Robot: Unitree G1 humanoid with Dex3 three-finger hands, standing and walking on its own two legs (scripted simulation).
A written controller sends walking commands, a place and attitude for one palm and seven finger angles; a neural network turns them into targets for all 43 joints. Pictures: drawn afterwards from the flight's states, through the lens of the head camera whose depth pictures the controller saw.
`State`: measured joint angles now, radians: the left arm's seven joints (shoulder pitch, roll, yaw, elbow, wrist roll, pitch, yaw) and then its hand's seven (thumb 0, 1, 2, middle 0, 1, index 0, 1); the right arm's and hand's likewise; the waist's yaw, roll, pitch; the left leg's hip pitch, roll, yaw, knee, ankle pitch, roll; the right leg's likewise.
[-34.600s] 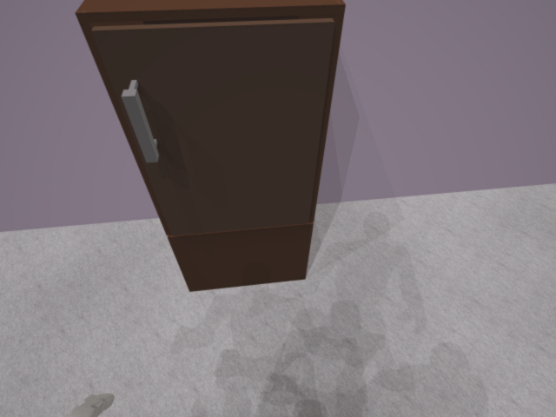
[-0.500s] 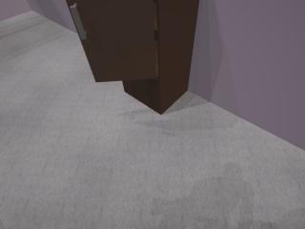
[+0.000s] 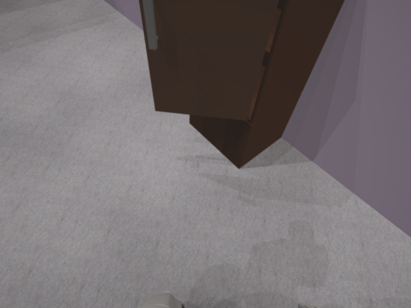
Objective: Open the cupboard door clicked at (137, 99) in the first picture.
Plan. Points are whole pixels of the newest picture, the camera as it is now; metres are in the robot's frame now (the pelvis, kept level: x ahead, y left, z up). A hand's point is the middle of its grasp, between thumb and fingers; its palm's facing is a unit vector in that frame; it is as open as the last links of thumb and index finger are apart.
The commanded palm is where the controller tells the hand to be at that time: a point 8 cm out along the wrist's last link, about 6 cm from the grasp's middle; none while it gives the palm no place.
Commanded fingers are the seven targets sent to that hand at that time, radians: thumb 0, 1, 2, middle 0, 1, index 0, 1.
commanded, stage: take the last steps up to it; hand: left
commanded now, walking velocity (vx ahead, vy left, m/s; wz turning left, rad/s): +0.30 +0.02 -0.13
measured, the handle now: (152, 20) +0.88 +0.27 +0.08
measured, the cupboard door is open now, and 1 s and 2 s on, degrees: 44 44 44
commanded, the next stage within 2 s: come to a stop and stand still in 0.62 s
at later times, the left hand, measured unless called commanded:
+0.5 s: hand (152, 223) +0.31 +0.16 -0.15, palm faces -0.16 -0.97 -0.17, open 7.4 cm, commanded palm none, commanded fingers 0.00 0.90 0.90 -0.20 -0.30 -0.20 -0.30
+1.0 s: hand (149, 223) +0.32 +0.17 -0.17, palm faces -0.03 -0.99 -0.16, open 7.3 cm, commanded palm none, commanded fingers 0.00 0.90 0.90 -0.20 -0.30 -0.20 -0.30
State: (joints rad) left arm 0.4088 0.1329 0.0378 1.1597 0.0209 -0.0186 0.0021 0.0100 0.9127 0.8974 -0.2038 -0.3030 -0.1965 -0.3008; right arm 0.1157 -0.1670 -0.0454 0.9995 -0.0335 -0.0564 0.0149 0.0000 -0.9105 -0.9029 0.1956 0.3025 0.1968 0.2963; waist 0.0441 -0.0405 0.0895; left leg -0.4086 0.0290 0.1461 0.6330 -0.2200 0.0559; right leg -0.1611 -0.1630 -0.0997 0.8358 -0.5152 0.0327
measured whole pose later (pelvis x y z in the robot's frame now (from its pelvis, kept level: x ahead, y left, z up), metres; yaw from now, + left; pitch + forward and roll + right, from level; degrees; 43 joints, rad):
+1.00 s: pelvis +0.30 +0.01 +0.01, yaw -6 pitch +0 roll +0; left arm 0.26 0.17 0.02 1.09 0.01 0.02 0.04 0.00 0.92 0.90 -0.20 -0.30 -0.19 -0.30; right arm 0.14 -0.16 -0.02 1.04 -0.02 0.00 -0.04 0.00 -0.93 -0.90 0.20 0.30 0.20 0.30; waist 0.03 -0.05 0.05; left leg -0.31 0.03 0.08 0.55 -0.23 0.03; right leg -0.17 -0.04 -0.11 0.54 -0.35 0.01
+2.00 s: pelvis +0.23 -0.07 +0.02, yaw -7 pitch -1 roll +0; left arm 0.28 0.13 0.00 1.14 0.01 -0.02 0.04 0.01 0.92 0.90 -0.20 -0.30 -0.19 -0.30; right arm 0.27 -0.14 0.00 1.14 -0.02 0.01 -0.03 0.00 -0.91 -0.90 0.20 0.30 0.20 0.30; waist 0.00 0.01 0.05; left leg -0.19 0.05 0.03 0.48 -0.26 -0.02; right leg -0.14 0.04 -0.08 0.39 -0.23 -0.06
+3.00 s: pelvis +0.28 +0.03 +0.01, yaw -2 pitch +1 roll +0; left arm 0.32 0.19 0.05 1.07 0.03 0.02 0.01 0.01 0.91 0.90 -0.20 -0.30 -0.19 -0.30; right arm 0.30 -0.18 -0.02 1.00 -0.03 -0.04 -0.02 0.00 -0.91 -0.90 0.20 0.30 0.20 0.30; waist 0.00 -0.04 0.03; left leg -0.28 -0.04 0.09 0.57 -0.31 0.09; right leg -0.44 -0.08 -0.06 1.09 -0.48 -0.02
